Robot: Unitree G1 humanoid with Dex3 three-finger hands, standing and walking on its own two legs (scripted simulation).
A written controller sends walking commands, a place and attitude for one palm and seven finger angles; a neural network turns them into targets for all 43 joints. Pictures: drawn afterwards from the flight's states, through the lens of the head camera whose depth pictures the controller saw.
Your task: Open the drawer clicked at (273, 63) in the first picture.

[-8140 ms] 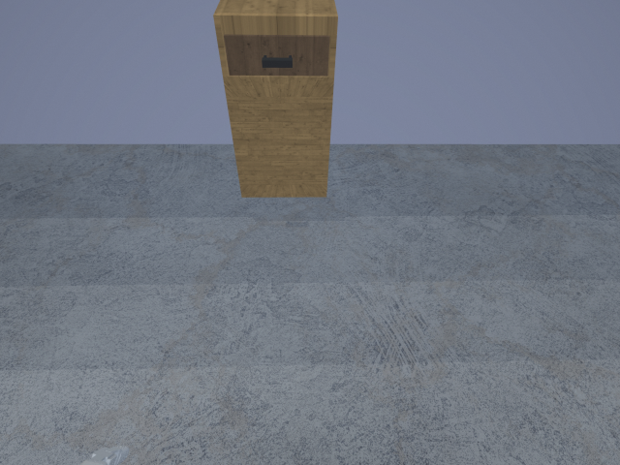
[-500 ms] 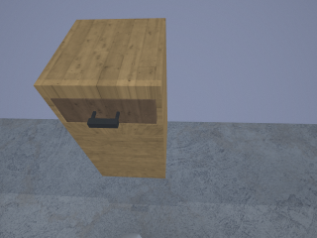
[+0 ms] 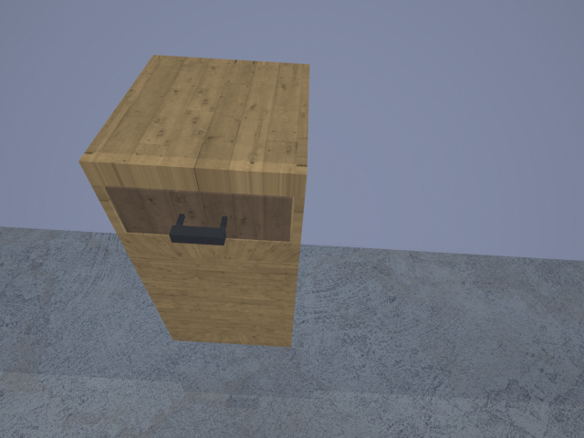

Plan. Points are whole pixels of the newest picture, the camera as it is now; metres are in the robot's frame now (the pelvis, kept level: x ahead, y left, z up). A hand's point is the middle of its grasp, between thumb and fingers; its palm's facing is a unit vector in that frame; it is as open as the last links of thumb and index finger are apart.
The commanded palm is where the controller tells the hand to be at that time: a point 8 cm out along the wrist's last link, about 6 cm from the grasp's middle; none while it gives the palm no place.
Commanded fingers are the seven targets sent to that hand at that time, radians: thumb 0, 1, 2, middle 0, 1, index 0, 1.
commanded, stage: come to a stop and stand still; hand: left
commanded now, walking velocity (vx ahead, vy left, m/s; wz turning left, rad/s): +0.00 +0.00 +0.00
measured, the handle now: (200, 227) +0.51 +0.23 -0.09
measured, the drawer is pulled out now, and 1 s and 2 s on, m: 0.00 0.00 0.00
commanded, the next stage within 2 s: look again from close up in 0.04 s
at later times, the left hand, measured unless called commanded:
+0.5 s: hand out of the picture +0.00 +0.18 -0.19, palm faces +0.02 -0.98 -0.17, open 7.3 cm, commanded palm none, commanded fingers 0.00 0.90 0.90 -0.20 -0.30 -0.20 -0.30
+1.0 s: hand (148, 393) +0.18 +0.21 -0.03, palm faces +0.02 -0.44 -0.90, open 7.9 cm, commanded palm +0.10 +0.24 -0.03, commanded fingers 0.00 0.53 0.74 -0.23 -0.54 -0.23 -0.54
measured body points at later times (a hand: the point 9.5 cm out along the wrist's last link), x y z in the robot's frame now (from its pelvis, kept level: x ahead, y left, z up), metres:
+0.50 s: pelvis -0.02 +0.02 -0.01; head -0.02 +0.03 +0.44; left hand +0.00 +0.24 -0.17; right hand -0.02 -0.20 -0.16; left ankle +0.00 +0.11 -0.74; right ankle -0.03 -0.10 -0.74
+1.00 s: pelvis -0.04 +0.02 -0.03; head -0.04 -0.01 +0.42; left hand +0.17 +0.23 +0.02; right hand +0.14 -0.22 -0.11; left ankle +0.00 +0.11 -0.74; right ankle -0.03 -0.09 -0.74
